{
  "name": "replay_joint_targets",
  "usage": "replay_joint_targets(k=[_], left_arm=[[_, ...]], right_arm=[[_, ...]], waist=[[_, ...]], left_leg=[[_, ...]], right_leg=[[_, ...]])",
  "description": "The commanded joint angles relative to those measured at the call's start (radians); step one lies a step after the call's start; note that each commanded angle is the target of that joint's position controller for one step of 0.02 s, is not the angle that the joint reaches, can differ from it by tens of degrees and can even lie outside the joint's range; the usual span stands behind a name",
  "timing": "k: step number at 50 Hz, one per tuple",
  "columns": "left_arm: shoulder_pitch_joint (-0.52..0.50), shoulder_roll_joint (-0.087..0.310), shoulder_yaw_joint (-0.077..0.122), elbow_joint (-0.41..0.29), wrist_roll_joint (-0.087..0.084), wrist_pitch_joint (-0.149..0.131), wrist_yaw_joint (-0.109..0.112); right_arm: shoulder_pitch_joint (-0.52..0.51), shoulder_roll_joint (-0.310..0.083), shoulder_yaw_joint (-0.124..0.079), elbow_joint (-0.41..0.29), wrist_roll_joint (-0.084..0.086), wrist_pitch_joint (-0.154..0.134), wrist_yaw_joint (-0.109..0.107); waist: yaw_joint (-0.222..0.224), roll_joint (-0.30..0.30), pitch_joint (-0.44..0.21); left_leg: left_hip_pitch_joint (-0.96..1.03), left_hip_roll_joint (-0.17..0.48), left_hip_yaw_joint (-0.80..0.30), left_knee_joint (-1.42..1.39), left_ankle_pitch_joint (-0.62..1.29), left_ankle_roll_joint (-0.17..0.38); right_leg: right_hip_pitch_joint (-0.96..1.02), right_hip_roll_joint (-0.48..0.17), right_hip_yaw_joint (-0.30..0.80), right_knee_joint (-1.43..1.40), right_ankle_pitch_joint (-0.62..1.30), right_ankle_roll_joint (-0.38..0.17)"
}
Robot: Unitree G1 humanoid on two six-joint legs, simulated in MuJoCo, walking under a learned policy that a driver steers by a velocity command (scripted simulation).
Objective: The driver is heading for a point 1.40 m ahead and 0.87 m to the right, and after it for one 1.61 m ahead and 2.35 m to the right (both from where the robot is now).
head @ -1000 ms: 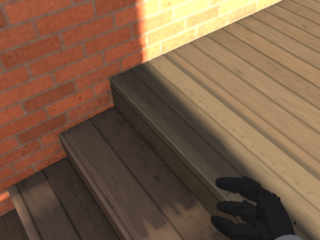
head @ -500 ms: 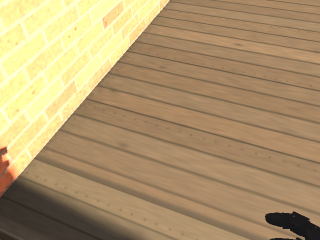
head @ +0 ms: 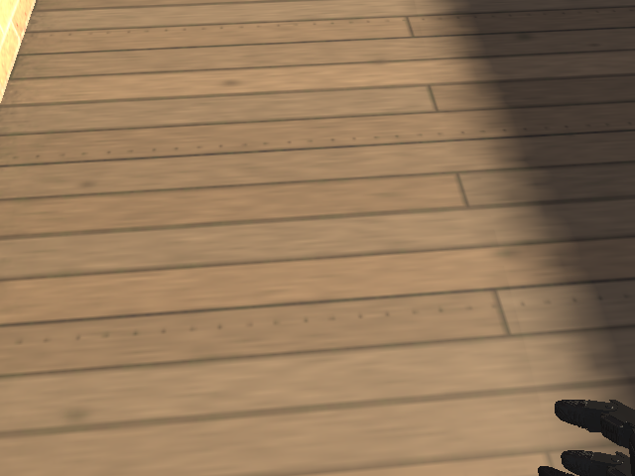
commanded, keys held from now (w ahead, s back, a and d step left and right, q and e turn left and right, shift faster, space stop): e+shift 0.24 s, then shift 0.76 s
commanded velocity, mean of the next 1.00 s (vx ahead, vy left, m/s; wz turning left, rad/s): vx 0.01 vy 0.00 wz -0.47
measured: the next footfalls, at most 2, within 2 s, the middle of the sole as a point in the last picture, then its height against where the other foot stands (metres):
right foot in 0.14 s outside the picture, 0.18 m higher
left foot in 0.58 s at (241, 450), level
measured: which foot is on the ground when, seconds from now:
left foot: down 0.00-0.16, up 0.18-0.56, down 0.58-1.00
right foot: up 0.00-0.12, down 0.14-0.60, up 0.62-0.90, down 0.92-1.00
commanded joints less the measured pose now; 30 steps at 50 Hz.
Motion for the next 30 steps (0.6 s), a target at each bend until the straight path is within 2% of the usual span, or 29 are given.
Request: replay_joint_targets(k=[1, 2, 3, 4, 5, 6, 7, 8, 9, 10, 11, 12, 13, 14, 15, 16, 17, 18, 19, 20, 22, 23, 24, 25, 26, 27, 28, 29, 30], left_arm=[[-0.209, -0.071, -0.073, -0.168, -0.019, -0.005, -0.024], [-0.291, -0.086, -0.087, -0.230, -0.020, 0.003, -0.042], [-0.397, -0.129, -0.105, -0.305, -0.003, 0.009, -0.063], [-0.353, -0.093, -0.101, -0.321, -0.006, -0.002, -0.081], [-0.222, -0.020, -0.089, -0.314, -0.001, -0.013, -0.084], [-0.151, 0.022, -0.052, -0.243, -0.007, -0.002, -0.072], [0.061, 0.102, -0.014, -0.177, 0.018, 0.008, -0.053], [0.336, 0.230, 0.034, -0.093, 0.058, 0.002, -0.036], [0.234, 0.343, 0.046, -0.098, 0.079, -0.001, 0.007], [0.131, 0.217, 0.006, -0.157, 0.093, -0.015, 0.024], [0.153, 0.190, -0.005, -0.118, 0.056, -0.031, 0.025], [0.167, 0.173, -0.003, -0.065, -0.002, -0.046, 0.021], [0.078, 0.141, -0.007, -0.075, -0.017, -0.054, 0.027], [0.002, 0.101, -0.016, -0.078, -0.016, -0.052, 0.026], [-0.126, 0.070, -0.030, -0.116, -0.005, -0.045, 0.018], [-0.208, 0.057, -0.034, -0.134, -0.008, -0.043, 0.012], [-0.228, 0.052, -0.040, -0.118, -0.002, -0.048, 0.007], [-0.169, 0.060, -0.037, -0.083, -0.001, -0.058, 0.008], [-0.109, 0.072, -0.035, -0.045, 0.001, -0.058, 0.010], [-0.078, 0.081, -0.033, -0.021, 0.008, -0.050, 0.016], [-0.062, 0.078, -0.036, -0.008, 0.023, -0.024, 0.014], [-0.048, 0.089, -0.033, 0.008, 0.025, -0.008, 0.005], [-0.036, 0.105, -0.026, 0.013, 0.018, -0.001, -0.006], [-0.034, 0.133, -0.013, 0.019, 0.007, -0.003, -0.018], [-0.050, 0.127, -0.012, 0.016, -0.001, -0.005, -0.027], [-0.084, 0.105, -0.019, 0.017, -0.004, -0.009, -0.030], [-0.097, 0.068, -0.029, 0.029, -0.001, -0.020, -0.032], [-0.063, -0.001, -0.043, 0.041, 0.011, -0.030, -0.033], [0.030, -0.069, -0.055, 0.041, 0.033, -0.033, -0.029]], right_arm=[[0.163, -0.077, -0.023, 0.057, 0.020, 0.045, -0.023], [0.148, -0.061, -0.019, 0.090, 0.048, 0.042, -0.041], [0.141, -0.014, -0.012, 0.146, 0.096, 0.053, -0.066], [0.090, -0.057, -0.021, 0.139, 0.082, 0.055, -0.082], [-0.031, -0.236, -0.051, 0.071, 0.049, 0.075, -0.088], [0.022, -0.282, -0.072, 0.058, 0.049, 0.062, -0.080], [-0.005, -0.316, -0.068, 0.051, 0.034, 0.030, -0.071], [-0.108, -0.320, -0.059, 0.013, 0.069, 0.001, -0.057], [-0.066, -0.203, -0.024, -0.046, 0.054, -0.033, 0.001], [0.010, -0.272, -0.036, 0.001, 0.049, -0.072, 0.070], [-0.071, -0.223, -0.023, -0.052, 0.047, -0.070, 0.086], [-0.093, -0.117, 0.013, -0.119, 0.021, -0.072, 0.088], [0.017, -0.038, 0.048, -0.125, 0.008, -0.071, 0.085], [0.131, -0.026, 0.060, -0.106, 0.022, -0.056, 0.074], [0.208, -0.037, 0.069, -0.081, 0.029, -0.044, 0.055], [0.216, -0.087, 0.056, -0.075, 0.031, -0.036, 0.031], [0.211, -0.112, 0.049, -0.061, 0.027, -0.029, 0.003], [0.165, -0.110, 0.051, -0.074, 0.017, -0.029, -0.018], [0.143, -0.082, 0.060, -0.083, 0.021, -0.030, -0.030], [0.144, -0.060, 0.070, -0.080, 0.032, -0.034, -0.034], [0.130, -0.033, 0.083, -0.065, 0.049, -0.029, -0.022], [0.134, -0.021, 0.084, -0.065, 0.042, -0.027, -0.007], [0.133, -0.028, 0.077, -0.064, 0.046, -0.025, 0.007], [0.154, -0.052, 0.060, -0.066, 0.060, -0.021, 0.015], [0.164, -0.096, 0.038, -0.062, 0.067, -0.018, 0.020], [0.196, -0.117, 0.019, -0.047, 0.068, -0.019, 0.025], [0.266, -0.120, 0.001, -0.008, 0.063, -0.025, 0.030], [0.301, -0.106, -0.002, 0.023, 0.044, -0.036, 0.035], [0.261, -0.133, 0.010, 0.009, 0.024, -0.056, 0.040]], waist=[[-0.088, 0.130, 0.045], [-0.061, 0.138, 0.136], [-0.002, 0.089, 0.201], [0.023, 0.160, 0.188], [0.101, 0.206, -0.018], [0.054, 0.282, -0.152], [0.139, 0.336, -0.350], [0.325, 0.061, -0.447], [0.199, -0.570, -0.512], [0.180, -0.416, -0.632], [0.176, -0.233, -0.438], [0.104, -0.045, -0.197], [-0.011, 0.079, -0.079], [-0.098, 0.100, -0.031], [-0.164, 0.096, 0.022], [-0.186, 0.076, 0.046], [-0.169, 0.030, 0.026], [-0.127, 0.015, 0.008], [-0.101, -0.029, -0.029], [-0.088, -0.065, -0.069], [-0.055, -0.139, -0.103], [-0.051, -0.179, -0.108], [-0.042, -0.203, -0.091], [-0.045, -0.251, -0.085], [-0.045, -0.251, -0.062], [-0.074, -0.247, -0.041], [-0.112, -0.224, -0.046], [-0.106, -0.136, -0.030], [-0.030, 0.077, 0.003]], left_leg=[[0.417, 0.323, -0.106, -0.135, 1.565, 0.125], [0.259, 0.251, -0.025, -0.220, 1.421, 0.078], [0.078, 0.127, 0.055, -0.311, 1.233, 0.005], [-0.032, 0.114, 0.120, -0.296, 1.462, -0.032], [-0.154, 0.067, 0.153, -0.218, 1.826, -0.040], [-0.101, 0.121, 0.086, -0.189, 2.077, 0.011], [-0.052, 0.242, 0.014, 0.012, 2.538, 0.061], [-0.174, 0.159, 0.005, 0.495, 2.102, 0.016], [-0.465, -0.192, -0.080, 1.072, 0.205, -0.045], [-0.517, -0.197, -0.319, 1.405, 0.188, -0.012], [-0.613, -0.202, -0.312, 1.529, 0.124, -0.027], [-0.733, -0.200, -0.282, 1.542, 0.053, -0.011], [-0.791, -0.165, -0.253, 1.547, 0.054, 0.003], [-0.745, -0.124, -0.222, 1.506, 0.045, -0.003], [-0.662, -0.061, -0.196, 1.246, 0.058, -0.007], [-0.569, -0.027, -0.164, 1.016, 0.071, -0.025], [-0.498, -0.028, -0.097, 0.886, 0.154, -0.036], [-0.472, -0.022, -0.063, 0.788, 0.222, -0.048], [-0.505, -0.016, -0.048, 0.708, 0.283, -0.057], [-0.520, -0.004, -0.050, 0.611, 0.352, -0.064], [-0.457, 0.002, -0.030, 0.394, 0.442, -0.079], [-0.416, 0.010, -0.005, 0.344, 0.453, -0.084], [-0.362, 0.023, -0.002, 0.310, 0.456, -0.085], [-0.273, 0.040, -0.027, 0.298, 0.451, -0.078], [-0.217, 0.045, -0.039, 0.266, 0.445, -0.074], [-0.151, 0.042, -0.041, 0.181, 0.469, -0.060], [-0.060, 0.019, -0.018, 0.100, 0.499, -0.050], [-0.015, 0.016, -0.025, 0.011, 0.521, -0.048], [-0.024, 0.131, -0.197, -0.058, 0.766, -0.020]], right_leg=[[-0.622, -0.154, -0.172, 0.333, -0.062, 0.051], [-0.550, -0.197, -0.200, 0.140, -0.030, 0.041], [-0.475, -0.235, -0.264, -0.111, 0.049, 0.009], [-0.317, -0.232, -0.329, -0.293, 0.123, 0.020], [0.115, -0.150, -0.440, -0.694, 0.086, 0.001], [0.296, -0.094, -0.507, -0.750, 0.132, -0.005], [0.481, -0.099, -0.358, -0.639, 0.269, -0.117], [0.711, -0.137, -0.037, -0.970, 0.423, -0.283], [0.880, -0.394, 0.626, -1.414, 0.728, -0.525], [0.893, -0.444, 0.902, -1.469, 0.621, -0.537], [0.738, -0.433, 0.838, -1.501, 0.594, -0.493], [0.628, -0.376, 0.750, -1.530, 0.608, -0.442], [0.535, -0.355, 0.607, -1.494, 0.641, -0.403], [0.425, -0.300, 0.423, -1.461, 0.661, -0.368], [0.306, -0.264, 0.260, -1.497, 0.773, -0.336], [0.227, -0.231, 0.163, -1.544, 0.791, -0.295], [0.216, -0.203, 0.059, -1.575, 0.880, -0.276], [0.245, -0.199, 0.022, -1.576, 0.988, -0.271], [0.343, -0.209, 0.003, -1.570, 1.055, -0.271], [0.425, -0.217, -0.022, -1.564, 1.060, -0.264], [0.488, -0.231, -0.081, -1.584, 0.985, -0.252], [0.496, -0.253, -0.090, -1.599, 0.908, -0.250], [0.467, -0.282, -0.081, -1.608, 0.817, -0.252], [0.415, -0.327, -0.036, -1.601, 0.691, -0.252], [0.369, -0.348, 0.012, -1.596, 0.551, -0.246], [0.346, -0.346, 0.034, -1.560, 0.449, -0.226], [0.342, -0.324, 0.023, -1.486, 0.423, -0.190], [0.343, -0.258, -0.029, -1.357, 0.403, -0.146], [0.286, -0.162, -0.054, -1.123, 0.194, -0.073]])
Over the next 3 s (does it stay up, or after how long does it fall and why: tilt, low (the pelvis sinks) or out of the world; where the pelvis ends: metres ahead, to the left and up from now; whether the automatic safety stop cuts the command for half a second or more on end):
stays up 0.50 0.06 0.19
